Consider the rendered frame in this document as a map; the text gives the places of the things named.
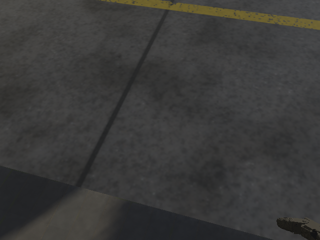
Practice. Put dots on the robot right hand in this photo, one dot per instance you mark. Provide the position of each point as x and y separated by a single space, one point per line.
306 227

